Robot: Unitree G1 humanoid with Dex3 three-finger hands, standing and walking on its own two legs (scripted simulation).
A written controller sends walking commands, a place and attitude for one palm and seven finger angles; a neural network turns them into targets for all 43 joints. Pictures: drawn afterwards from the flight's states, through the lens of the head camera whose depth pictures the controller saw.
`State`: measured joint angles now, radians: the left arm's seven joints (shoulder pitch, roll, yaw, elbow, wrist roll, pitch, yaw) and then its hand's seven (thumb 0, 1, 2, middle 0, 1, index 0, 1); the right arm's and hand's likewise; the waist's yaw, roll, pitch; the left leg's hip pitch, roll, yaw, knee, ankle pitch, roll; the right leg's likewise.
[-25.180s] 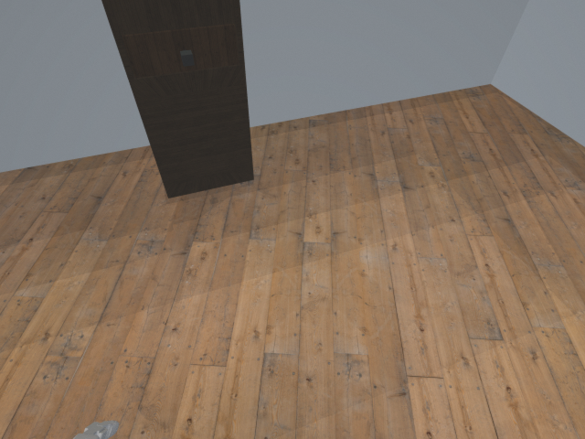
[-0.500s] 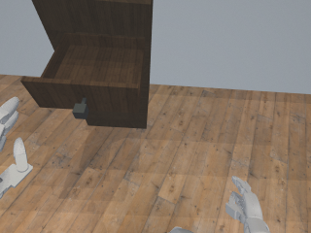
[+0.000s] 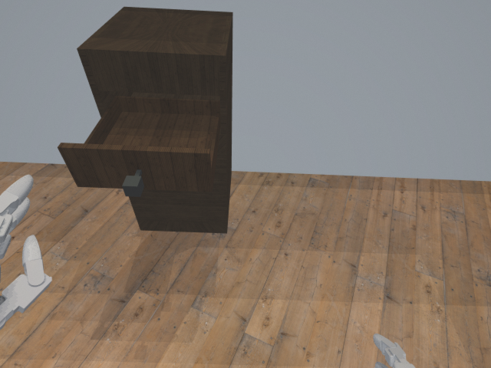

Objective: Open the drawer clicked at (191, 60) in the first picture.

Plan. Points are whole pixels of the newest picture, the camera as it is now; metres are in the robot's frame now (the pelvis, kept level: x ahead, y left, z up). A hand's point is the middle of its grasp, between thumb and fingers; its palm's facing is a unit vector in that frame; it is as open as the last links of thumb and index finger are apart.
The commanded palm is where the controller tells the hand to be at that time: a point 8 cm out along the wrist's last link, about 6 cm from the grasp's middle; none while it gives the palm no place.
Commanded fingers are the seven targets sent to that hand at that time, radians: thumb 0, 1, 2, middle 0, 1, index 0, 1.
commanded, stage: stop stepping back and stand still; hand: left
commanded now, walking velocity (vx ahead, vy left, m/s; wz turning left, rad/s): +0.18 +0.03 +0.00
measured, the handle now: (135, 181) +0.59 +0.29 -0.08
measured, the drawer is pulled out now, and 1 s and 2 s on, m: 0.29 0.29 0.29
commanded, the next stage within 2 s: let the arm hang, fingers relaxed in 1.10 s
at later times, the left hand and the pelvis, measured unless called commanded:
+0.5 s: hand (48, 253) +0.21 +0.24 +0.17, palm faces +0.37 -0.81 -0.46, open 7.4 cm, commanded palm +0.15 +0.28 +0.18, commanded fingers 0.00 0.90 0.90 -0.20 -0.30 -0.20 -0.30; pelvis +0.03 +0.00 +0.00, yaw +1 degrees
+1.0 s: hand (34, 256) +0.22 +0.26 +0.16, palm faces +0.34 -0.83 -0.44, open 7.4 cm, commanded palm +0.15 +0.30 +0.18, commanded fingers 0.00 0.90 0.90 -0.20 -0.30 -0.20 -0.30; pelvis +0.02 +0.02 +0.01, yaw +0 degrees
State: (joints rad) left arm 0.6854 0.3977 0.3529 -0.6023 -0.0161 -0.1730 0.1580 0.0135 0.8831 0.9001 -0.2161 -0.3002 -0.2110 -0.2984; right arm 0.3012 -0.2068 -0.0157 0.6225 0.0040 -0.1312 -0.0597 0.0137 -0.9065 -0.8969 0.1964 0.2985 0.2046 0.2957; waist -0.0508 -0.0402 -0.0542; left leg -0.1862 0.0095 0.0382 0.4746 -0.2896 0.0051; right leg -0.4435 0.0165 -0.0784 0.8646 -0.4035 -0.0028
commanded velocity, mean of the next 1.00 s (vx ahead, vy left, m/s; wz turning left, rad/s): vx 0.02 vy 0.03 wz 0.00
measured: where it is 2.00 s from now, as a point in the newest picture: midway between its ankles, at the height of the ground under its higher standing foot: outside the picture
